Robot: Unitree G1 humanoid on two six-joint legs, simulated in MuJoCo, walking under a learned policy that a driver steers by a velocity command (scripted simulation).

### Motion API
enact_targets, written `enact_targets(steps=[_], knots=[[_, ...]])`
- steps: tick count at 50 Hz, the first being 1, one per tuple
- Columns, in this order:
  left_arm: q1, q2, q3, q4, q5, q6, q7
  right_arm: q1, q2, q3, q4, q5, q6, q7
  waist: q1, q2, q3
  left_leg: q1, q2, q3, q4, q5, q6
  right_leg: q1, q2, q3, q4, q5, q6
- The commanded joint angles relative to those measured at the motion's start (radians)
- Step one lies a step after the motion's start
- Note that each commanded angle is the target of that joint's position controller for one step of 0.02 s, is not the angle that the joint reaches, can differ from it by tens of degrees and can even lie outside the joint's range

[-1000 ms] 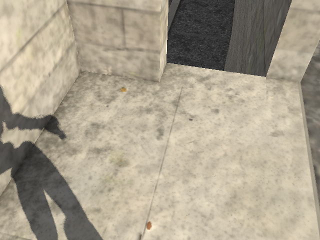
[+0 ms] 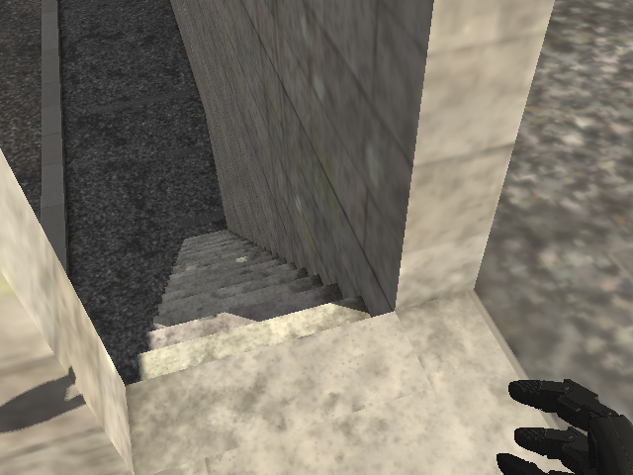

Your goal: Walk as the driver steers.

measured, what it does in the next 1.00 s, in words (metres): walks ahead, turning left: left foot, then right foot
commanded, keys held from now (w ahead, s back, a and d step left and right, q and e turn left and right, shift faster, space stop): w+q+shift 0.72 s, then w+shift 0.08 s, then w+e+shift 0.20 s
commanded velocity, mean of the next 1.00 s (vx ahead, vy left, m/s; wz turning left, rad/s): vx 1.00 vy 0.00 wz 0.48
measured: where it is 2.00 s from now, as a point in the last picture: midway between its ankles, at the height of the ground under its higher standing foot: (220, 285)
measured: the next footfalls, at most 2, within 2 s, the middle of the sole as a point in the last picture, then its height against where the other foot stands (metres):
left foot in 0.26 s outside the picture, level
right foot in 0.64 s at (337, 346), level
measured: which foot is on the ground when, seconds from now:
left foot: up 0.00-0.24, down 0.26-0.64, up 0.66-1.00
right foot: down 0.00-0.24, up 0.26-0.62, down 0.64-1.00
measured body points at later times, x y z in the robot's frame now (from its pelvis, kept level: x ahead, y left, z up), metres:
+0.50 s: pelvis +0.47 +0.13 +0.01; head +0.49 +0.13 +0.45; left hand +0.64 +0.41 -0.05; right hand +0.52 -0.13 -0.12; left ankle +0.42 +0.16 -0.73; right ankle +0.65 -0.02 -0.66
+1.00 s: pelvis +0.82 +0.32 -0.14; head +0.81 +0.34 +0.31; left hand +0.55 +0.43 -0.26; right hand +1.15 +0.26 -0.18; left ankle +0.87 +0.50 -0.83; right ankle +0.81 +0.03 -0.72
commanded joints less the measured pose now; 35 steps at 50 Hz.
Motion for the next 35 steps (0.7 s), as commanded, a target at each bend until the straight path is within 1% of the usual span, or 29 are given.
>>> enact_targets(steps=[1, 3, 5, 7, 8, 9, 10, 11, 12, 13, 14, 15, 16, 17, 18, 19, 22, 23, 25, 26, 27, 28, 29, 30, 31, 32, 33, 34, 35], knots=[[-0.088, 0.12, 0.022, -0.087, -0.015, -0.028, 0.03, -0.025, -0.037, -0.01, -0.034, -0.011, 0.019, -0.008, -0.004, -0.043, 0.075, 0.185, -0.004, 0.161, -0.282, 0.311, -0.028, -0.27, -0.184, 0.136, -0.262, 0.124, -0.099], [-0.038, 0.161, 0.03, -0.07, -0.016, -0.044, 0.023, -0.107, -0.053, -0.013, -0.049, 0.018, 0.017, -0.011, 0.071, -0.077, 0.089, 0.174, -0.018, 0.189, -0.433, 0.388, -0.018, -0.173, -0.225, 0.125, -0.297, 0.108, -0.079], [0.01, 0.163, 0.027, -0.039, -0.012, -0.047, 0.012, -0.181, -0.075, -0.023, -0.068, 0.044, 0.008, 0.002, 0.123, -0.079, 0.11, 0.085, -0.031, 0.199, -0.547, 0.368, 0.011, 0.02, -0.282, 0.127, -0.305, 0.153, -0.07], [0.029, 0.167, 0.021, -0.007, 0.001, -0.037, 0.01, -0.183, -0.092, -0.031, -0.072, 0.063, 0.002, 0.021, 0.113, -0.076, 0.121, -0.036, -0.056, 0.212, -0.588, 0.299, 0.052, 0.255, -0.323, 0.078, -0.286, 0.372, -0.039], [0.012, 0.196, 0.028, 0.0, 0.005, -0.032, 0.011, -0.155, -0.096, -0.032, -0.075, 0.07, -0.004, 0.032, 0.09, -0.121, 0.109, -0.006, -0.066, 0.211, -0.6, 0.263, 0.081, 0.292, -0.359, 0.05, -0.238, 0.559, -0.024], [-0.013, 0.206, 0.028, -0.003, 0.015, -0.029, 0.014, -0.116, -0.12, -0.042, -0.071, 0.066, -0.007, 0.041, 0.055, -0.119, 0.069, 0.035, -0.104, 0.244, -0.59, 0.219, 0.103, 0.35, -0.362, 0.009, -0.18, 0.834, 0.0], [-0.028, 0.22, 0.032, -0.007, 0.034, -0.026, 0.017, -0.078, -0.153, -0.057, -0.073, 0.064, -0.003, 0.047, 0.013, -0.128, 0.011, 0.092, -0.149, 0.284, -0.571, 0.168, 0.117, 0.393, -0.365, -0.01, -0.107, 1.068, 0.024], [-0.062, 0.259, 0.041, -0.025, 0.057, -0.016, 0.018, 0.046, -0.185, -0.075, -0.047, 0.065, 0.006, 0.046, -0.062, -0.147, -0.077, 0.197, -0.18, 0.311, -0.519, 0.117, 0.132, 0.417, -0.374, -0.026, 0.027, 1.3, 0.025], [-0.155, 0.285, 0.048, -0.05, 0.067, -0.01, 0.015, 0.288, -0.227, -0.094, 0.01, 0.07, 0.022, 0.038, -0.195, -0.154, -0.168, 0.424, -0.181, 0.293, -0.501, 0.13, 0.151, 0.342, -0.369, -0.057, 0.265, 1.413, 0.039], [-0.277, 0.284, 0.044, -0.103, 0.077, -0.015, 0.027, 0.555, -0.277, -0.111, 0.075, 0.065, 0.041, 0.03, -0.342, -0.035, -0.284, 0.815, -0.11, 0.166, -0.47, 0.182, 0.174, 0.052, -0.316, -0.1, 0.662, 1.212, 0.076], [-0.116, 0.083, -0.004, -0.149, 0.054, -0.037, 0.002, 0.563, -0.273, -0.095, 0.125, 0.03, 0.033, 0.038, -0.155, 0.374, -0.344, 1.226, 0.084, -0.373, -0.524, -0.031, 0.384, -0.513, -0.098, -0.013, 1.071, -0.092, 0.183], [-0.149, 0.166, -0.016, -0.169, 0.01, -0.071, -0.016, 0.564, -0.226, -0.106, 0.11, 0.025, 0.038, 0.033, -0.212, 0.309, -0.418, 1.309, 0.152, -0.684, -0.744, -0.292, 0.441, -0.674, -0.088, 0.068, 1.139, -0.164, 0.162], [-0.23, 0.192, -0.011, -0.198, -0.015, -0.093, -0.018, 0.513, -0.198, -0.104, 0.091, 0.011, 0.045, 0.016, -0.214, 0.173, -0.275, 1.217, 0.148, -0.627, -0.765, -0.316, 0.397, -0.746, -0.157, 0.093, 1.101, -0.11, 0.131], [-0.295, 0.17, -0.025, -0.22, 0.007, -0.108, -0.016, 0.479, -0.17, -0.098, 0.088, 0.008, 0.051, 0.023, -0.168, -0.026, -0.177, 1.018, 0.103, -0.548, -0.798, -0.249, 0.36, -0.692, -0.181, 0.068, 1.009, -0.067, 0.115], [-0.339, 0.162, -0.025, -0.23, 0.041, -0.114, -0.004, 0.413, -0.175, -0.099, 0.07, 0.012, 0.056, 0.026, -0.113, -0.13, -0.082, 0.836, 0.065, -0.481, -0.831, -0.157, 0.356, -0.658, -0.196, 0.049, 0.926, -0.05, 0.117], [-0.3, 0.158, -0.018, -0.234, 0.053, -0.108, -0.003, 0.367, -0.158, -0.09, 0.055, 0.008, 0.057, 0.02, -0.044, -0.136, -0.033, 0.698, 0.029, -0.432, -0.854, -0.066, 0.352, -0.58, -0.221, 0.065, 0.842, -0.024, 0.12], [-0.244, 0.193, -0.01, -0.224, 0.055, -0.068, 0.024, 0.34, -0.181, -0.096, 0.078, 0.04, 0.066, 0.01, 0.02, -0.046, 0.047, 0.463, -0.062, -0.247, -0.834, 0.197, 0.326, -0.47, -0.258, -0.01, 0.611, -0.026, 0.183], [-0.29, 0.197, -0.007, -0.235, 0.058, -0.069, 0.034, 0.333, -0.182, -0.096, 0.08, 0.047, 0.062, 0.006, 0.011, -0.048, 0.081, 0.36, -0.1, -0.185, -0.822, 0.313, 0.307, -0.404, -0.244, -0.048, 0.486, 0.055, 0.186], [-0.394, 0.138, -0.025, -0.271, 0.076, -0.072, 0.041, 0.367, -0.189, -0.1, 0.111, 0.049, 0.072, -0.003, -0.042, -0.001, 0.09, 0.227, -0.161, -0.134, -0.756, 0.372, 0.258, -0.23, -0.2, -0.088, 0.27, 0.268, 0.179], [-0.414, 0.137, -0.024, -0.282, 0.077, -0.072, 0.044, 0.409, -0.215, -0.111, 0.125, 0.049, 0.086, -0.001, -0.073, 0.006, 0.07, 0.2, -0.174, -0.16, -0.742, 0.32, 0.237, -0.137, -0.181, -0.082, 0.205, 0.393, 0.164], [-0.373, 0.127, -0.019, -0.268, 0.079, -0.073, 0.042, 0.423, -0.218, -0.119, 0.146, 0.043, 0.098, -0.001, -0.061, 0.042, 0.02, 0.175, -0.17, -0.175, -0.698, 0.348, 0.229, -0.016, -0.143, -0.092, 0.233, 0.48, 0.16], [-0.355, 0.132, -0.013, -0.257, 0.077, -0.076, 0.039, 0.438, -0.199, -0.12, 0.147, 0.049, 0.113, 0.001, -0.071, 0.046, -0.009, 0.239, -0.161, -0.21, -0.665, 0.35, 0.218, 0.016, -0.154, -0.062, 0.21, 0.501, 0.151], [-0.25, 0.164, 0.011, -0.213, 0.071, -0.084, 0.032, 0.379, -0.211, -0.123, 0.115, 0.031, 0.123, -0.002, -0.024, 0.062, -0.082, 0.258, -0.14, -0.221, -0.564, 0.504, 0.197, 0.128, -0.136, -0.066, 0.337, 0.554, 0.129], [-0.136, 0.199, 0.035, -0.205, 0.066, -0.087, 0.028, 0.317, -0.228, -0.126, 0.105, 0.031, 0.131, -0.012, 0.061, 0.11, -0.116, 0.23, -0.199, -0.192, -0.451, 0.593, 0.172, 0.234, -0.122, -0.088, 0.337, 0.485, 0.131], [0.038, 0.227, 0.06, -0.17, 0.055, -0.098, 0.03, 0.23, -0.239, -0.126, 0.07, 0.033, 0.136, -0.018, 0.185, 0.13, -0.154, 0.148, -0.195, -0.198, -0.206, 0.662, 0.133, 0.413, -0.154, -0.061, 0.342, 0.391, 0.128], [0.254, 0.265, 0.077, -0.125, 0.044, -0.096, 0.034, 0.172, -0.207, -0.107, 0.041, 0.046, 0.134, -0.015, 0.319, 0.04, -0.232, 0.143, -0.222, -0.151, 0.165, 0.502, 0.076, 0.533, -0.252, 0.033, 0.201, 0.175, 0.073], [0.189, 0.265, 0.066, -0.119, 0.018, -0.1, 0.024, 0.361, -0.051, -0.079, 0.04, 0.069, 0.133, -0.021, 0.174, -0.378, -0.266, 0.025, -0.313, -0.172, 0.443, -0.354, 0.047, 0.557, -0.486, 0.391, 0.139, 0.179, -0.074], [0.061, 0.202, 0.054, -0.153, -0.01, -0.091, 0.022, 0.445, -0.031, -0.069, 0.044, 0.091, 0.122, -0.023, 0.071, -0.506, -0.154, -0.126, -0.252, -0.156, 0.51, -0.503, 0.033, 0.47, -0.582, 0.565, 0.078, 0.37, -0.128], [-0.012, 0.211, 0.07, -0.154, -0.039, -0.082, 0.018, 0.41, -0.087, -0.08, 0.045, 0.116, 0.121, -0.027, 0.017, -0.371, -0.037, -0.256, -0.18, -0.123, 0.517, -0.391, 0.039, 0.338, -0.605, 0.679, 0.023, 0.116, -0.142]])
